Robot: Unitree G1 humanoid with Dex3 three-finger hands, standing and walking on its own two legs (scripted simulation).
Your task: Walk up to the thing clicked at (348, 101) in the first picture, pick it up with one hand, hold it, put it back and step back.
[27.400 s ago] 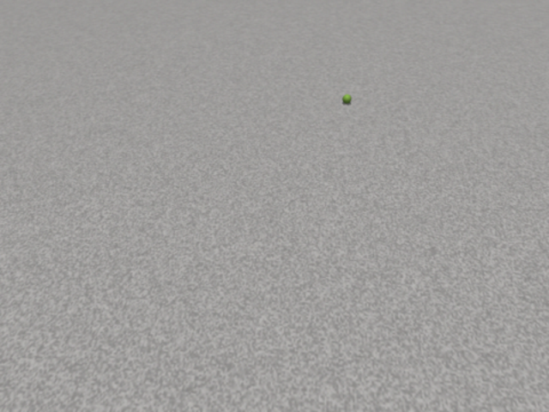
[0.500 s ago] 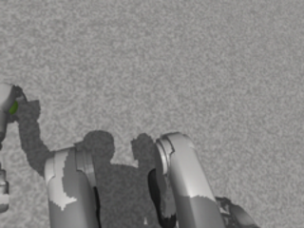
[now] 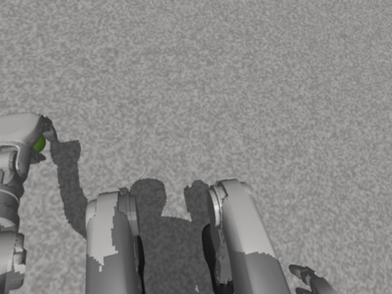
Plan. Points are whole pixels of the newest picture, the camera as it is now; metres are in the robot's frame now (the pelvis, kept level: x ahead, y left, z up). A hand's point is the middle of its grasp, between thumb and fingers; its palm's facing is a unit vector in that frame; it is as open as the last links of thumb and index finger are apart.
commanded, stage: lift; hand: left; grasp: from above
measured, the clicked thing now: (30, 141) +0.44 +0.33 -0.15
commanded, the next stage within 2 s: hold in 1.38 s
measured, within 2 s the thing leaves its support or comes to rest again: neither
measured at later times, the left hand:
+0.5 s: hand out of the picture +0.36 +0.31 +0.05, palm faces -0.40 -0.12 -0.91, open 6.7 cm
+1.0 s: hand out of the picture +0.34 +0.28 +0.22, palm faces -0.44 -0.11 -0.89, open 6.6 cm
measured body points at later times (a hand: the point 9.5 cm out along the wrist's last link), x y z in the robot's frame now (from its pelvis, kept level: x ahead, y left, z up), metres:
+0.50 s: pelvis +0.00 +0.00 +0.14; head +0.15 +0.04 +0.56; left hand +0.37 +0.31 +0.10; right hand +0.15 -0.25 +0.02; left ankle +0.09 +0.13 -0.34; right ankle +0.10 -0.12 -0.34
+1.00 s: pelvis +0.04 +0.00 +0.30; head +0.11 +0.01 +0.75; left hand +0.36 +0.28 +0.27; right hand +0.17 -0.25 +0.18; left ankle +0.09 +0.13 -0.34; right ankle +0.10 -0.12 -0.34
